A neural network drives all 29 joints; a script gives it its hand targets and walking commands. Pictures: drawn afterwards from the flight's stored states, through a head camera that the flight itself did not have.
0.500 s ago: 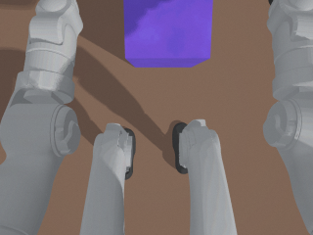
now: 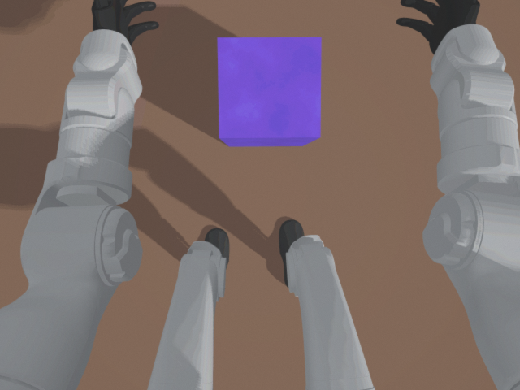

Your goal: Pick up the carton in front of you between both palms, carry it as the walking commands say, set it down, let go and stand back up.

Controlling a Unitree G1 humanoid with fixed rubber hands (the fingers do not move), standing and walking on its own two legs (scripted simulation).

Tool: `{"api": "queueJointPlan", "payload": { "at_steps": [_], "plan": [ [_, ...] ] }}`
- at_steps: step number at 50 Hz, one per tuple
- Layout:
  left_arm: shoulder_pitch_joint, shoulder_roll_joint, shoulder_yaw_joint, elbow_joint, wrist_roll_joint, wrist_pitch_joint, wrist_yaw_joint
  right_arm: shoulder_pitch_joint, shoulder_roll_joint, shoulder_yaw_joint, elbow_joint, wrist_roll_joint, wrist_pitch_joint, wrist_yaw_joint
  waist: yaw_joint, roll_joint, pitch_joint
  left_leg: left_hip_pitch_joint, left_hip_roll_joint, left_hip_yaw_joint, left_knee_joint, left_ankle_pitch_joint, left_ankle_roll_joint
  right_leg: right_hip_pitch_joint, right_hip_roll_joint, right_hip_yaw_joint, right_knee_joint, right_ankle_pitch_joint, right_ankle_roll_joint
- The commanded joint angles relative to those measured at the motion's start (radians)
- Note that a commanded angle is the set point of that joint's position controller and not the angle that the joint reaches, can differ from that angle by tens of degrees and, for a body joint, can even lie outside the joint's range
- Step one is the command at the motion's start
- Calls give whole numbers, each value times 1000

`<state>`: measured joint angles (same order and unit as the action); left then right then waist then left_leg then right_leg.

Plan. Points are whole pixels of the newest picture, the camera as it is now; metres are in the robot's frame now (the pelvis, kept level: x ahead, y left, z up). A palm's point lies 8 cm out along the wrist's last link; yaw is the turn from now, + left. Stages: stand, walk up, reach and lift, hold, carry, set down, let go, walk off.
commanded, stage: let go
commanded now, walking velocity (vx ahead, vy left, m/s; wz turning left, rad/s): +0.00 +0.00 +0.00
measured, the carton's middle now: (267, 101) +0.54 -0.04 -0.50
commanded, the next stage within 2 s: stand in 1.36 s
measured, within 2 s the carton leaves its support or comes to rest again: neither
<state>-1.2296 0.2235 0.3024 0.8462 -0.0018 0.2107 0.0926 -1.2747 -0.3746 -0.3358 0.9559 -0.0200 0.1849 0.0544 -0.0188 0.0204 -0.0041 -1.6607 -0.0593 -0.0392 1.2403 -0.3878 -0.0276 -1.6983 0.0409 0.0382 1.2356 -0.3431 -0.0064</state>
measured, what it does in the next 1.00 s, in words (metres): rises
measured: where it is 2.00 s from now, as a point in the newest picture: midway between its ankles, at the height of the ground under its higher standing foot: (254, 271)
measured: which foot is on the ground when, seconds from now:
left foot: down 0.00-1.00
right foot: down 0.00-1.00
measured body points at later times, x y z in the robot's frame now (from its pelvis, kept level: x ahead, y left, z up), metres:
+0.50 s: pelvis +0.06 +0.00 +0.11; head +0.29 -0.01 +0.49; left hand +0.43 +0.19 -0.01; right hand +0.42 -0.25 -0.01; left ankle +0.07 +0.12 -0.58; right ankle +0.08 -0.11 -0.58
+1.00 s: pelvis +0.09 +0.02 +0.16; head +0.13 +0.01 +0.61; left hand +0.27 +0.25 +0.08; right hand +0.26 -0.22 +0.08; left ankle +0.07 +0.12 -0.59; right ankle +0.08 -0.11 -0.59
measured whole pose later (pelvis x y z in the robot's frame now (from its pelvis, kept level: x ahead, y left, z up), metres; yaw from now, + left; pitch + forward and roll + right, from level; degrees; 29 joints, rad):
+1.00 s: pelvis +0.09 +0.02 +0.16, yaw -1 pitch +1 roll +0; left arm 0.22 0.21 0.04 0.45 0.00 0.05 -0.06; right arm 0.22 -0.21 -0.05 0.45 0.00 0.05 0.07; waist 0.00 0.01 0.05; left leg -0.18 -0.04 -0.05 0.44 -0.27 0.02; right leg -0.21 0.02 0.05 0.42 -0.23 0.00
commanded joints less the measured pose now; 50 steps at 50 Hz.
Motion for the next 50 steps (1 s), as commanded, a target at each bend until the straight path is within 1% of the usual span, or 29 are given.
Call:
{"api": "queueJointPlan", "payload": {
  "at_steps": [1, 5, 7, 9, 12, 15, 22, 26, 32, 36, 40, 44, 50],
  "plan": [
    [-197, 80, 19, -103, 34, -26, -10, -206, -111, -26, -99, -37, -28, 9, -21, -38, -1020, 453, -29, 75, -156, 249, -32, 770, 15, -49, -134, 390, 30],
    [-62, 65, 27, -137, 92, -24, -20, -71, -88, -31, -140, -93, -28, 13, -19, -35, -1072, 552, -28, 76, -228, 313, -29, 896, 15, -44, -199, 461, 27],
    [31, 59, 17, -177, 114, -23, -23, 22, -76, -20, -187, -114, -25, 15, -18, -37, -1095, 603, -29, 75, -263, 349, -26, 969, 14, -41, -229, 504, 24],
    [135, 49, -1, -227, 120, -31, -28, 125, -61, -6, -249, -118, -29, 16, -19, -43, -1102, 644, -29, 72, -299, 385, -22, 1047, 12, -34, -259, 556, 20],
    [269, 37, -36, -297, 108, -55, -40, 260, -38, 20, -338, -103, -47, 19, -21, -52, -1056, 671, -26, 62, -354, 418, -16, 1145, 4, -17, -303, 628, 16],
    [379, 28, -62, -341, 85, -84, -55, 372, -11, 45, -394, -74, -71, 21, -19, -63, -974, 678, -20, 51, -408, 417, -11, 1218, -7, 2, -349, 663, 15],
    [685, 12, -96, -325, 68, -151, -84, 695, 49, 88, -394, -35, -133, 25, -3, -58, -834, 783, -4, 29, -501, 446, -7, 1317, -23, 29, -438, 702, 20],
    [850, 14, -115, -327, 65, -184, -93, 865, 60, 116, -401, -20, -168, 22, 2, -42, -739, 901, 5, 20, -556, 451, -6, 1335, -25, 27, -501, 658, 21],
    [1048, 23, -156, -377, 37, -219, -112, 1083, 72, 169, -452, 6, -205, 16, 1, -23, -543, 1103, 17, 14, -651, 396, -1, 1362, -22, 7, -614, 498, 19],
    [1177, 29, -187, -415, 17, -231, -124, 1219, 72, 202, -499, 17, -216, 13, 2, -16, -415, 1249, 23, 8, -717, 367, 4, 1410, -13, -12, -693, 393, 23],
    [1297, 41, -208, -442, 7, -232, -132, 1346, 73, 226, -548, 22, -214, 11, 9, -9, -284, 1371, 29, 5, -798, 355, 7, 1495, -4, -26, -771, 338, 26],
    [1372, 51, -227, -473, 3, -217, -139, 1417, 72, 246, -581, 24, -194, 12, 15, -1, -153, 1423, 34, 4, -863, 332, 7, 1573, 4, -31, -825, 308, 22],
    [1407, 65, -242, -507, 0, -156, -156, 1446, 61, 260, -614, 17, -127, 22, 19, 6, 21, 1435, 46, 10, -916, 208, 11, 1640, 10, -46, -850, 213, 20]
  ]
}}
